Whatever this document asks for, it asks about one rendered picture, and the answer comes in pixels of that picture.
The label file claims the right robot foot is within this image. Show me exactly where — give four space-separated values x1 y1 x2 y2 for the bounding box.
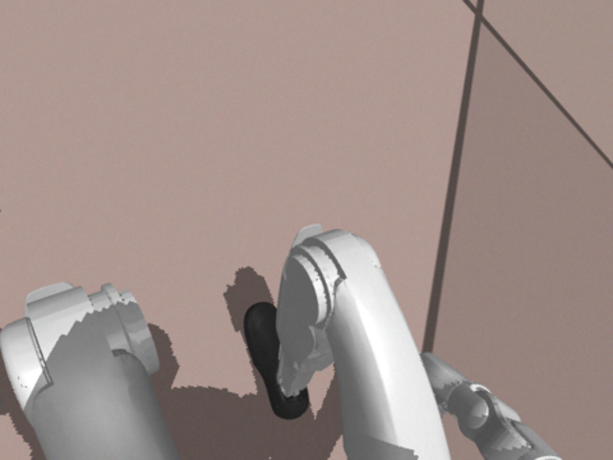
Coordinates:
243 302 309 420

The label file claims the right robot arm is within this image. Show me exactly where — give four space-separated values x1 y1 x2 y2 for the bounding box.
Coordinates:
447 381 562 460

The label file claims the right robot hand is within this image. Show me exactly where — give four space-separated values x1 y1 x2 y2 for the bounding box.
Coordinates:
419 352 471 418

